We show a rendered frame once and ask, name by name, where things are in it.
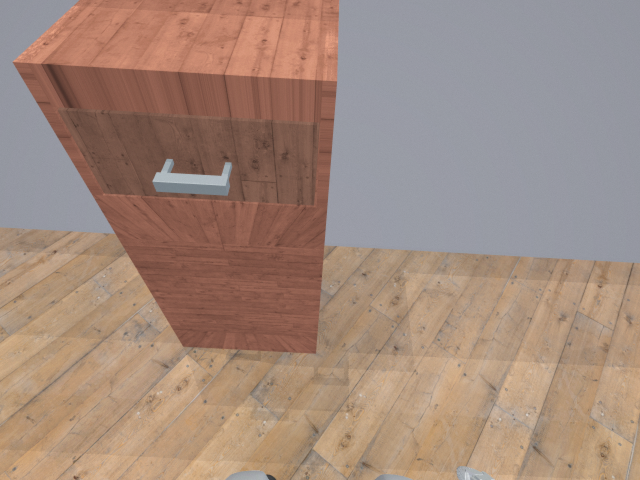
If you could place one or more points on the handle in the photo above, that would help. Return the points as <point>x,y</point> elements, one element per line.
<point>165,181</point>

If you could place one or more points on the drawer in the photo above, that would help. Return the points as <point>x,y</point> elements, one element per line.
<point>273,161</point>

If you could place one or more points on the cabinet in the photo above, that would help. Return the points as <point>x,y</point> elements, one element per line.
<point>226,274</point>

